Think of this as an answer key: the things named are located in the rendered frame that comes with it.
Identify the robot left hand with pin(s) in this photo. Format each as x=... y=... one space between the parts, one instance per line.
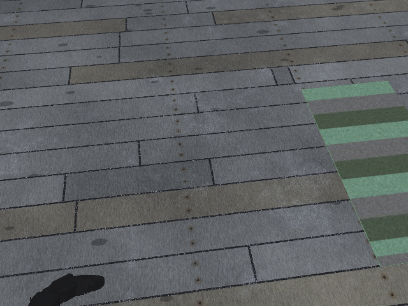
x=65 y=288

